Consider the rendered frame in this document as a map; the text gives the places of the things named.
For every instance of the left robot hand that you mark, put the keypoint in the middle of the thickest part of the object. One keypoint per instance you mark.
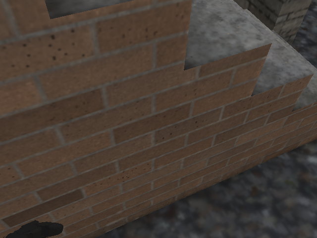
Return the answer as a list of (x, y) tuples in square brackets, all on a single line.
[(36, 229)]

